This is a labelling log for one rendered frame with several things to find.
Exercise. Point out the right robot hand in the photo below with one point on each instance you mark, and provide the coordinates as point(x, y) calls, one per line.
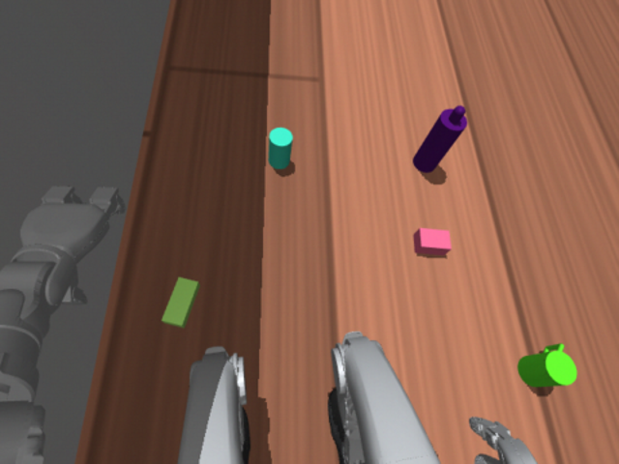
point(510, 450)

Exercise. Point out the left robot arm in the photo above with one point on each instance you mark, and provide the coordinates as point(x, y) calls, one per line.
point(32, 287)

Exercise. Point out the left robot hand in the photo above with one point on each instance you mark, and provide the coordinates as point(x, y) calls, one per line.
point(63, 221)

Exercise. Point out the right robot foot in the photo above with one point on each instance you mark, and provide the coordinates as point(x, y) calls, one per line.
point(337, 430)

